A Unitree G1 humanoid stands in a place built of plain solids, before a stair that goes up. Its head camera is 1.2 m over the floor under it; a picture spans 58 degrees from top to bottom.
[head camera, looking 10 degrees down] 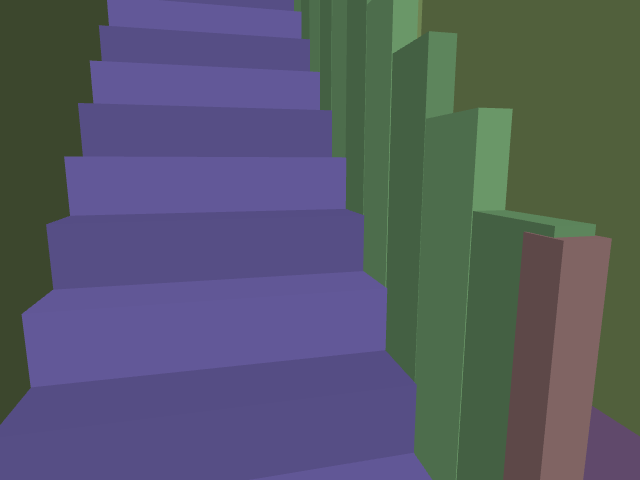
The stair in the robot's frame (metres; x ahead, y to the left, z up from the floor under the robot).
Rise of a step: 0.20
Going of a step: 0.23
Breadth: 1.01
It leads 13 degrees to the left of straight ahead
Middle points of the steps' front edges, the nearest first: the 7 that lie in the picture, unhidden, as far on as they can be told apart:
0.97 0.23 0.61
1.19 0.28 0.82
1.40 0.33 1.02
1.62 0.39 1.23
1.84 0.44 1.43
2.06 0.49 1.63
2.28 0.54 1.84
